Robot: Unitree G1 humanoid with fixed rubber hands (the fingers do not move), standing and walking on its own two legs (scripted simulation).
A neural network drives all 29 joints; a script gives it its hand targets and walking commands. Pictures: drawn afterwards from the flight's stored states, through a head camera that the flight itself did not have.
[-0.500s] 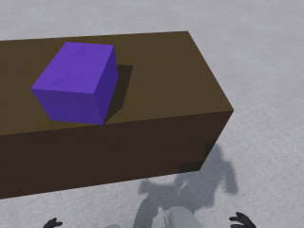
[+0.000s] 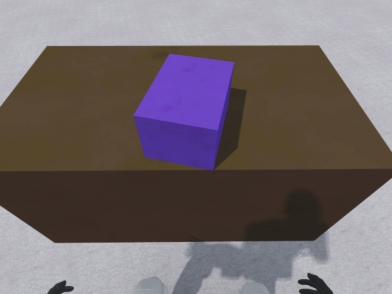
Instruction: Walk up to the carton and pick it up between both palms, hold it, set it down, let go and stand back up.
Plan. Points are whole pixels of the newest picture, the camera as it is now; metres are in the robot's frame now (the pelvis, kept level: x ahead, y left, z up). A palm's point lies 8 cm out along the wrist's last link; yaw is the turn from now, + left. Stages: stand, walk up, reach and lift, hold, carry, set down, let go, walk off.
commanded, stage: walk up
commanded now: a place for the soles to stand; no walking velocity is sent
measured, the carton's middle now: (190, 108) +0.60 +0.03 +0.00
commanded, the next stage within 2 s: none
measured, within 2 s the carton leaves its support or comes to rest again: neither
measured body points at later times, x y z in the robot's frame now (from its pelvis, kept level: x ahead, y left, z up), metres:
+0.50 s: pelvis +0.04 +0.02 +0.03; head +0.06 +0.01 +0.48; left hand +0.19 +0.28 -0.07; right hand +0.14 -0.25 -0.07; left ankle +0.06 +0.16 -0.70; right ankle +0.05 -0.10 -0.70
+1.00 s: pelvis +0.05 +0.02 +0.03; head +0.06 +0.01 +0.48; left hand +0.16 +0.29 -0.07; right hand +0.14 -0.26 -0.08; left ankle +0.06 +0.15 -0.69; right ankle +0.05 -0.10 -0.70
